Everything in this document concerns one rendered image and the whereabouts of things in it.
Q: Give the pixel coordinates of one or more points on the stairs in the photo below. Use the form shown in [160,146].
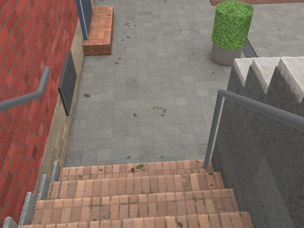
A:
[159,194]

